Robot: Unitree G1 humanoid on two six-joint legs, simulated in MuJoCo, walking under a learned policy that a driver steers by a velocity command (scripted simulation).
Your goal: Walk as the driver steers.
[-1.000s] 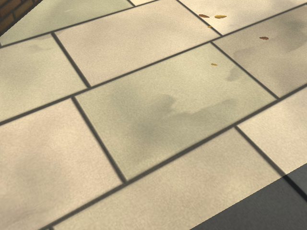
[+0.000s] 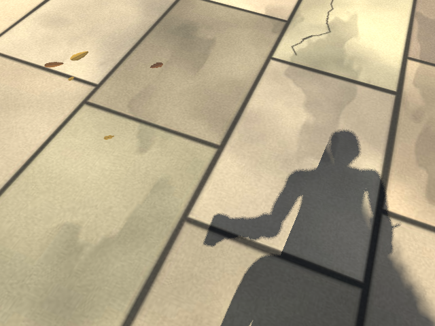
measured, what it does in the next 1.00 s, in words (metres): steps on the spot: right foot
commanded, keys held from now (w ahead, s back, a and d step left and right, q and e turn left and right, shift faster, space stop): no key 0.44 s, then q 0.56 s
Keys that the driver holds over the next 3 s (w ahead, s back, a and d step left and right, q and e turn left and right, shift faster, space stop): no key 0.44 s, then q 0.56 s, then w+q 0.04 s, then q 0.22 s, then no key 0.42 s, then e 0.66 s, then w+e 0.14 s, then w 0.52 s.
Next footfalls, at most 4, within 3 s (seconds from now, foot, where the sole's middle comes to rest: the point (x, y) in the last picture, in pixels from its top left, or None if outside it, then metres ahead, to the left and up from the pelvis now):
0.24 right None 0.01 -0.14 -0.78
1.28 right None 0.11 -0.10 -0.78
1.62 left None -0.01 0.13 -0.78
2.10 right None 0.10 -0.09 -0.78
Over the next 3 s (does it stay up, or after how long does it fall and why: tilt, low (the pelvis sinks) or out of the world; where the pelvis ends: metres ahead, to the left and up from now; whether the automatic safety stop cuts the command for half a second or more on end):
stays up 0.21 0.01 0.01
